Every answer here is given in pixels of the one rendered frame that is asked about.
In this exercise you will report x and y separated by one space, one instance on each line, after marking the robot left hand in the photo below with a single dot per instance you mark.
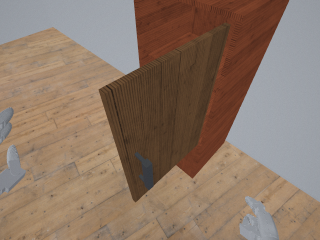
14 173

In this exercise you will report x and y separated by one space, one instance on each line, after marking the handle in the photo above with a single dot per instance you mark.
147 169

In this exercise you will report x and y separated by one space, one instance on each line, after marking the robot right hand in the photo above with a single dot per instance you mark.
263 225

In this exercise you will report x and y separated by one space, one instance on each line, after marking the cupboard door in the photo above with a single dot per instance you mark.
159 109

